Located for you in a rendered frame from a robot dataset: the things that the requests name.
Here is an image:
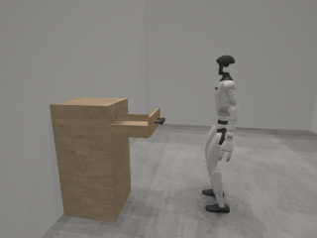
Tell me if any humanoid robot head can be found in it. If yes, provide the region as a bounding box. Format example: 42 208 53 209
216 55 235 81

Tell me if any robot left forearm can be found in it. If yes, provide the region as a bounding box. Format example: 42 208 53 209
224 106 239 141

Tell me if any robot left hand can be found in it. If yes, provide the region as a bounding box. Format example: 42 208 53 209
218 140 234 162

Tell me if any robot left foot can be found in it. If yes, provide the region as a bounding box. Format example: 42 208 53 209
205 203 230 213

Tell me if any left robot upper arm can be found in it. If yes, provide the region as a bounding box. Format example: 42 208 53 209
222 80 239 114

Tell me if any handle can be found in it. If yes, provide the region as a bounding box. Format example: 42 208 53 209
155 117 165 125

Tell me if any drawer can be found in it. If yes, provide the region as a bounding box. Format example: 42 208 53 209
109 107 160 139

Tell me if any cabinet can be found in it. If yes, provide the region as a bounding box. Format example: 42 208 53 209
50 97 132 223

